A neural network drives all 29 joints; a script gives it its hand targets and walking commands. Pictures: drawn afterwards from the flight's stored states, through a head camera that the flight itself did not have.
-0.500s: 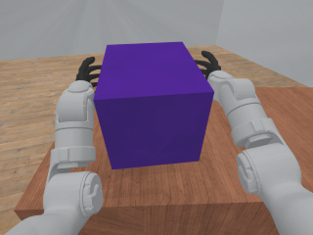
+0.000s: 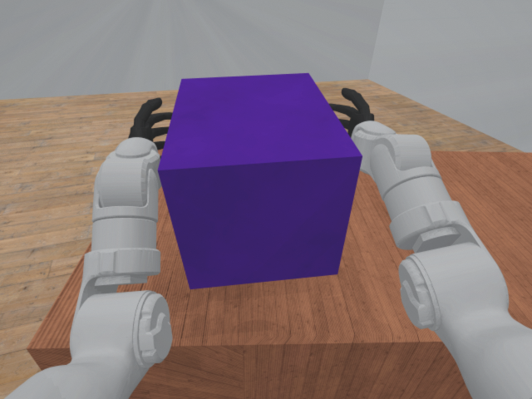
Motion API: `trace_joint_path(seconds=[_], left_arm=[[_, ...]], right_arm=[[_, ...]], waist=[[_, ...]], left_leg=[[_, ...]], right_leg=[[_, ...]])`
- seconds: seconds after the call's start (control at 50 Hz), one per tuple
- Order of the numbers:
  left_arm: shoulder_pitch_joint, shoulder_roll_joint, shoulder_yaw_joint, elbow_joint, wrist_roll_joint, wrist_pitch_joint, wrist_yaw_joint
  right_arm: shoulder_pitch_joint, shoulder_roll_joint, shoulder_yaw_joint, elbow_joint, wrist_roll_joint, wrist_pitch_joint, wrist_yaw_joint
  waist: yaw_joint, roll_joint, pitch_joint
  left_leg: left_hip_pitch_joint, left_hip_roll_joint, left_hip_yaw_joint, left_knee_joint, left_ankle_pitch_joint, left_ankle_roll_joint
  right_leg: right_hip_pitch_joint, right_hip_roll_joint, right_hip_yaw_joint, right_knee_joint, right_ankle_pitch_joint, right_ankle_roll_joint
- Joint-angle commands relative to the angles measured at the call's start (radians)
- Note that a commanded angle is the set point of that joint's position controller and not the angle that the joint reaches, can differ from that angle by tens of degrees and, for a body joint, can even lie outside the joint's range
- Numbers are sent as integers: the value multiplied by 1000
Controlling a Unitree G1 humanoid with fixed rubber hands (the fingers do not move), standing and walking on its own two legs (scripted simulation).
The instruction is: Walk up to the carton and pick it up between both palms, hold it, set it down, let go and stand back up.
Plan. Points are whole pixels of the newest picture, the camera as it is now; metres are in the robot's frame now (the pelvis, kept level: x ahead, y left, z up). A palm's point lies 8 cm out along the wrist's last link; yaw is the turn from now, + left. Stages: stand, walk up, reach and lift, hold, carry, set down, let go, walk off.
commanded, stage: hold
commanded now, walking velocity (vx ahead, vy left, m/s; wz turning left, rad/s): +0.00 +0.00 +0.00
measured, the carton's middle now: (254, 170) +0.39 +0.00 +0.22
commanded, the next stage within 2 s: set down in 0.96 s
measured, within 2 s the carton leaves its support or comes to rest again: neither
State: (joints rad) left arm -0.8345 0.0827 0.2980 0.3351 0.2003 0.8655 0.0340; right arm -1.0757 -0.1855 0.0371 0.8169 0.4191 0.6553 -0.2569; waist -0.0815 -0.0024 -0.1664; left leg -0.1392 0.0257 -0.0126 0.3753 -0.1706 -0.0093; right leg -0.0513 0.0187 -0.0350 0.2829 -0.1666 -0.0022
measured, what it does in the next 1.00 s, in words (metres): stands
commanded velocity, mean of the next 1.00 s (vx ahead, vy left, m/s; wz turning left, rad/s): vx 0.00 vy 0.00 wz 0.00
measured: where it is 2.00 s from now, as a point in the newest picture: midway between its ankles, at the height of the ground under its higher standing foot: outside the picture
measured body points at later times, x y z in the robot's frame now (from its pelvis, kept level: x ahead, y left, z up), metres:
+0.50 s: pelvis +0.01 +0.00 +0.00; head -0.08 +0.01 +0.44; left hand +0.38 +0.16 +0.26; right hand +0.39 -0.15 +0.27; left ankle +0.03 +0.12 -0.75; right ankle +0.00 -0.12 -0.75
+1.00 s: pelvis +0.01 +0.00 +0.00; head -0.08 +0.01 +0.44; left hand +0.39 +0.15 +0.27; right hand +0.39 -0.15 +0.29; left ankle +0.03 +0.12 -0.75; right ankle +0.00 -0.12 -0.75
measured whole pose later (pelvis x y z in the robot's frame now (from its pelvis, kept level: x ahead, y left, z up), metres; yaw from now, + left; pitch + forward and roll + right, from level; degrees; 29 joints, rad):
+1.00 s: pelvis +0.01 +0.00 +0.00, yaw -1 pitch -4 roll -1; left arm -0.83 0.07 0.31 0.32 0.21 0.86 0.04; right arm -1.07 -0.20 0.08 0.80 0.45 0.65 -0.26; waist -0.09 0.00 -0.16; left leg -0.12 0.03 0.00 0.38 -0.18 -0.01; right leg -0.03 0.02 -0.02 0.27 -0.17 0.00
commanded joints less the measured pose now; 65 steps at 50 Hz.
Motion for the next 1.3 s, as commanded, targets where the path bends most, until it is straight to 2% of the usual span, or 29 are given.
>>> trace_joint_path(seconds=[0.0, 0.02, 0.04, 0.08, 0.16, 0.18, 0.2, 0.26, 0.3, 0.4, 0.46, 0.5, 0.54, 0.72, 0.74, 0.78, 0.84, 0.94, 1.0, 1.02, 1.04, 1.06, 1.08, 1.1, 1.14, 1.16, 1.24, 1.26, 1.28], left_arm=[[-895, -619, -410, -125, -191, -92, -150], [-874, -591, -371, -60, -181, -88, -147], [-874, -595, -361, -75, -182, -95, -146], [-888, -604, -356, -85, -170, -99, -145], [-826, -573, -315, -45, -155, -100, -149], [-817, -579, -305, -55, -147, -101, -150], [-825, -595, -346, -167, -164, -107, -147], [-793, -563, -336, -136, -156, -90, -148], [-774, -581, -370, -219, -163, -88, -150], [-813, -609, -428, -260, -185, -85, -158], [-827, -604, -464, -238, -201, -80, -152], [-861, -606, -457, -220, -203, -83, -151], [-871, -600, -452, -188, -205, -85, -154], [-801, -579, -353, -138, -161, -80, -158], [-798, -558, -335, -101, -159, -76, -161], [-767, -556, -316, -62, -153, -70, -168], [-810, -580, -353, -145, -156, -83, -170], [-783, -589, -381, -145, -172, -76, -160], [-895, -538, -336, -190, -184, -98, -177], [-907, -536, -342, -182, -181, -108, -180], [-948, -546, -343, -198, -176, -125, -180], [-957, -566, -344, -196, -173, -134, -178], [-941, -556, -342, -190, -165, -143, -174], [-926, -538, -320, -171, -156, -153, -176], [-885, -538, -301, -137, -131, -166, -178], [-846, -526, -288, -102, -121, -168, -186], [-765, -525, -212, 86, -38, -204, -211], [-758, -511, -181, 117, -15, -221, -217], [-731, -528, -192, 95, -4, -229, -218]], right_arm=[[-757, 691, 163, -299, 134, -39, 140], [-746, 664, 145, -263, 128, -33, 144], [-760, 685, 169, -282, 137, -41, 144], [-733, 675, 144, -251, 131, -33, 148], [-699, 661, 173, -243, 164, -34, 144], [-713, 672, 196, -261, 165, -39, 140], [-688, 677, 211, -312, 184, -44, 137], [-670, 646, 226, -331, 189, -40, 124], [-663, 661, 251, -381, 210, -49, 118], [-673, 691, 261, -403, 189, -52, 112], [-681, 683, 226, -416, 170, -50, 114], [-719, 702, 222, -413, 156, -50, 117], [-721, 715, 205, -374, 140, -39, 121], [-686, 682, 217, -346, 168, -26, 113], [-682, 671, 215, -336, 169, -21, 113], [-704, 654, 223, -343, 175, -25, 108], [-675, 676, 212, -336, 174, -29, 110], [-698, 652, 220, -377, 183, -33, 112], [-716, 673, 187, -288, 100, -80, 136], [-711, 668, 156, -263, 92, -91, 145], [-746, 668, 149, -278, 83, -113, 157], [-777, 673, 168, -284, 65, -133, 162], [-759, 668, 152, -283, 64, -154, 165], [-756, 663, 149, -272, 54, -169, 166], [-748, 648, 167, -265, 41, -201, 169], [-728, 639, 144, -242, 29, -213, 167], [-709, 600, 57, -136, -80, -286, 184], [-715, 592, 34, -119, -115, -313, 190], [-710, 578, 16, -140, -138, -338, 193]], waist=[[-4, 68, -280], [-13, 36, -238], [14, 23, -263], [1, 59, -267], [9, 23, -272], [30, 26, -288], [23, 64, -370], [11, 35, -323], [19, 46, -368], [2, 68, -314], [-35, 70, -294], [-22, 32, -292], [-27, 35, -268], [15, 19, -319], [2, 2, -286], [15, -11, -251], [10, 60, -291], [-2, 35, -273], [-12, 18, -268], [-26, 33, -286], [-9, 71, -315], [-4, 68, -339], [-12, 103, -353], [-1, 67, -348], [9, 54, -359], [-3, 54, -329], [4, 10, -147], [29, -4, -132], [16, 22, -163]], left_leg=[[92, -61, -23, -61, 76, -25], [81, -57, -22, -68, 51, -17], [70, -58, -21, -67, 54, -13], [93, -56, -15, -63, 85, -23], [109, -55, -12, -46, 164, -21], [103, -54, -9, -41, 188, -23], [149, -58, -9, -23, 269, -36], [156, -59, -14, -13, 292, -32], [179, -61, -13, -3, 345, -39], [153, -67, -13, 2, 298, -44], [139, -63, -20, -4, 252, -45], [122, -65, -23, -15, 191, -33], [103, -70, -25, -34, 114, -24], [139, -59, -6, -36, 189, -23], [127, -61, -9, -45, 182, -19], [103, -60, -9, -45, 175, -17], [133, -61, -2, -34, 196, -34], [133, -60, -21, -23, 242, -34], [148, -57, -10, -17, 230, -31], [155, -52, -14, -20, 219, -36], [177, -56, -8, -13, 226, -44], [174, -59, -7, -5, 248, -41], [188, -61, 3, 3, 275, -40], [181, -60, 6, -5, 269, -31], [192, -58, 12, -6, 280, -27], [183, -59, 11, -12, 255, -30], [143, -52, 13, -76, 61, -6], [127, -51, 22, -96, 21, 1], [148, -48, 29, -96, 43, 2]], right_leg=[[-31, 41, 57, -48, 33, 36], [-42, 46, 51, -60, 30, 38], [-18, 51, 47, -47, 33, 40], [-30, 53, 42, -43, 54, 39], [10, 63, 42, -39, 155, 49], [30, 62, 34, -31, 181, 50], [62, 69, 36, -16, 257, 49], [72, 73, 31, -24, 290, 57], [95, 75, 31, -13, 346, 60], [72, 64, 34, -9, 297, 55], [30, 53, 33, -26, 234, 54], [17, 46, 43, -36, 186, 58], [-7, 32, 58, -46, 113, 53], [34, 54, 41, -30, 196, 62], [38, 51, 51, -38, 201, 61], [51, 59, 49, -34, 203, 62], [40, 58, 44, -27, 203, 56], [41, 69, 33, -26, 224, 55], [-12, 60, -4, -28, 158, 42], [-25, 53, -8, -28, 148, 38], [-24, 53, -4, -23, 136, 31], [-7, 57, -5, -14, 151, 34], [7, 53, -2, -9, 178, 31], [14, 54, -7, -8, 170, 40], [40, 51, -16, -11, 210, 44], [38, 52, -22, -16, 197, 45], [-7, 33, -25, -69, -14, 47], [-1, 29, -20, -76, -52, 50], [19, 31, -27, -67, -37, 45]])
